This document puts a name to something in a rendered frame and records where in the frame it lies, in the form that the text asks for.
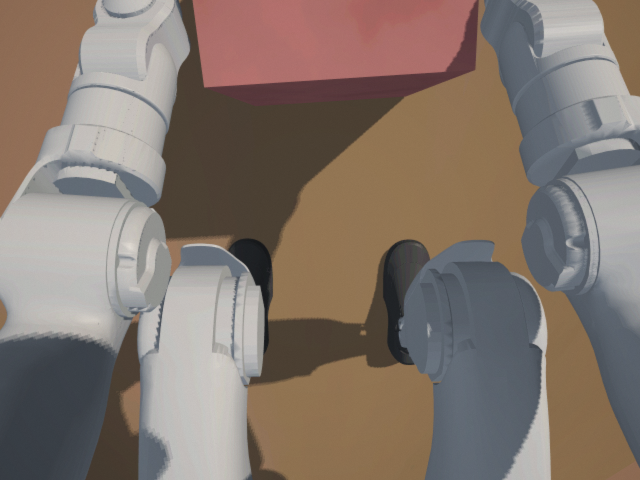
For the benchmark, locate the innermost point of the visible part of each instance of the right robot upper arm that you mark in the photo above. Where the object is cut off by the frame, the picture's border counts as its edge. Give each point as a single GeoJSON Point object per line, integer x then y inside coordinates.
{"type": "Point", "coordinates": [582, 237]}

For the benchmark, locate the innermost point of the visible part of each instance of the carton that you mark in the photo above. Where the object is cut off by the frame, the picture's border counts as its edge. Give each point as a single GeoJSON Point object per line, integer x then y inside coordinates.
{"type": "Point", "coordinates": [273, 52]}

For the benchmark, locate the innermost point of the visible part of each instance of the right robot forearm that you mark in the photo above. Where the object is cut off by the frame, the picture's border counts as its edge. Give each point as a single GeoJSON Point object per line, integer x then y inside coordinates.
{"type": "Point", "coordinates": [564, 85]}

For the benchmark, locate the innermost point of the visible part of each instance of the robot right shin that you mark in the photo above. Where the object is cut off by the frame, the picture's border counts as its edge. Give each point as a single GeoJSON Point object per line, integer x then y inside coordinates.
{"type": "Point", "coordinates": [474, 251]}

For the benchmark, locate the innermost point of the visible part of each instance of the left robot forearm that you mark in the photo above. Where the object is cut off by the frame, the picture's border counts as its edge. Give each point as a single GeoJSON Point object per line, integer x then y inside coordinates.
{"type": "Point", "coordinates": [111, 137]}

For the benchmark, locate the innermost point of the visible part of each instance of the left robot upper arm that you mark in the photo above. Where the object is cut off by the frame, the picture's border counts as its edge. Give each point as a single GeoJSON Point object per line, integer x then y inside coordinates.
{"type": "Point", "coordinates": [74, 271]}

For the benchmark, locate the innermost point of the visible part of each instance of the robot right foot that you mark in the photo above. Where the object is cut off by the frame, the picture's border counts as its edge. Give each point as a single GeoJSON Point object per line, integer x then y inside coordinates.
{"type": "Point", "coordinates": [403, 262]}

